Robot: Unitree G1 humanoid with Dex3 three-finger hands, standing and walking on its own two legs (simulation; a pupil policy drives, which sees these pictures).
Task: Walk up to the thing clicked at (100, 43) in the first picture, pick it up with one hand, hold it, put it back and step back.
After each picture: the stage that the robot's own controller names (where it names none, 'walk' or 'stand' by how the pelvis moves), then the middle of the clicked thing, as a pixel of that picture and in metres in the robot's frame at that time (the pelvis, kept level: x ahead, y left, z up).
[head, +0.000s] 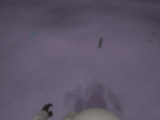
stand; (100, 42) +1.64 -0.17 -0.65
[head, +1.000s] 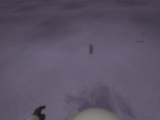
walk; (90, 49) +1.52 +0.16 -0.63
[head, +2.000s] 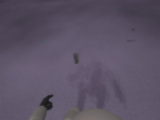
walk; (75, 58) +0.99 +0.33 -0.63
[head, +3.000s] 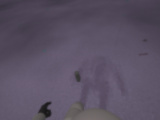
walk; (77, 76) +0.65 +0.27 -0.65
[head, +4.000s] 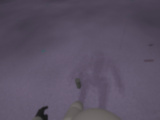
stand; (78, 83) +0.51 +0.22 -0.64
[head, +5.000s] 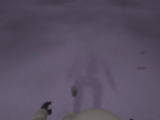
stand; (73, 91) +0.43 +0.19 -0.65
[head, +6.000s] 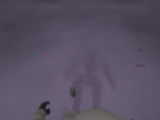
stand; (72, 92) +0.39 +0.21 -0.64
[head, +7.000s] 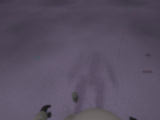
stand; (75, 97) +0.35 +0.19 -0.66
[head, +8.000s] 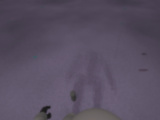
stand; (73, 96) +0.36 +0.19 -0.66
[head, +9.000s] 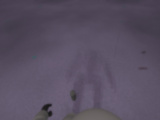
stand; (73, 95) +0.35 +0.20 -0.66
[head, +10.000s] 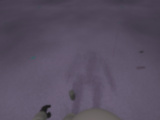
stand; (72, 95) +0.36 +0.21 -0.66
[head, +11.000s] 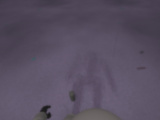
stand; (72, 96) +0.36 +0.22 -0.66
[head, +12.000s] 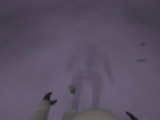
go down; (72, 89) +0.37 +0.21 -0.64
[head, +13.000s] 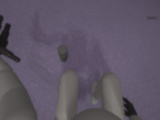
go down; (63, 54) +0.46 +0.21 -0.25
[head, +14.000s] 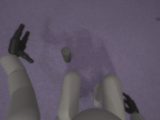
close in; (66, 56) +0.46 +0.19 -0.26
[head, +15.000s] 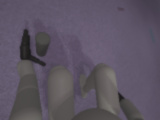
close in; (42, 46) +0.46 +0.23 -0.17
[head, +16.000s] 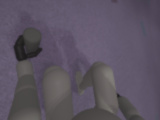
close; (32, 44) +0.45 +0.25 -0.17
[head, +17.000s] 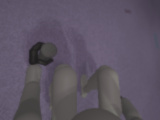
lift; (45, 54) +0.38 +0.24 -0.16
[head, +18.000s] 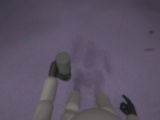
lift; (65, 69) +0.32 +0.17 +0.04
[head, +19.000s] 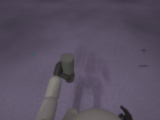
hold; (68, 70) +0.32 +0.16 +0.07
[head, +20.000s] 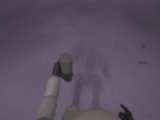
hold; (67, 69) +0.33 +0.17 +0.05
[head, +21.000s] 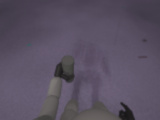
crouch; (68, 71) +0.33 +0.16 +0.01
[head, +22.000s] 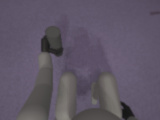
lower; (56, 44) +0.48 +0.20 -0.05
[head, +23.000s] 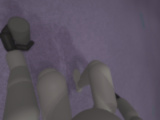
lower; (22, 38) +0.49 +0.25 -0.17
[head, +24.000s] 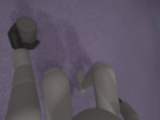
lower; (28, 37) +0.48 +0.26 -0.17
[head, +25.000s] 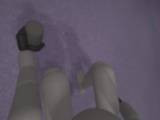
lower; (35, 39) +0.48 +0.23 -0.17
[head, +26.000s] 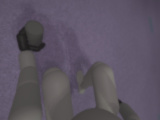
lower; (35, 40) +0.47 +0.23 -0.17
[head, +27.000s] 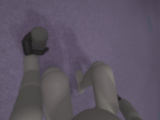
loosen; (39, 44) +0.46 +0.20 -0.17
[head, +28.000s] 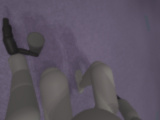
withdraw; (35, 46) +0.45 +0.22 -0.18
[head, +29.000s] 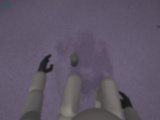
walk; (74, 61) +0.46 +0.15 -0.32
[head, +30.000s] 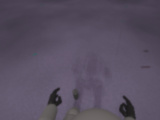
stand; (75, 94) +0.37 +0.15 -0.59
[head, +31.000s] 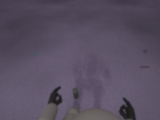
stand; (75, 93) +0.39 +0.15 -0.60
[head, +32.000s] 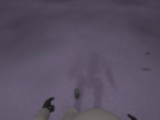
stand; (76, 94) +0.38 +0.14 -0.62
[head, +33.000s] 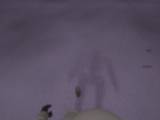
walk; (77, 92) +0.40 +0.15 -0.65
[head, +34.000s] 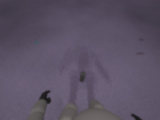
walk; (82, 77) +0.55 +0.05 -0.64
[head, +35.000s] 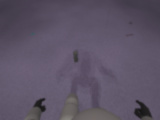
walk; (75, 57) +0.84 +0.28 -0.61
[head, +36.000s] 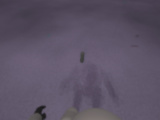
stand; (82, 57) +1.04 +0.18 -0.64
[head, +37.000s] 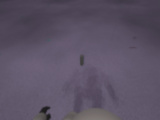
stand; (81, 60) +1.05 +0.19 -0.66
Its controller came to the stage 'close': yes
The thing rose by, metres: 0.69
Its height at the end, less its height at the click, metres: +0.00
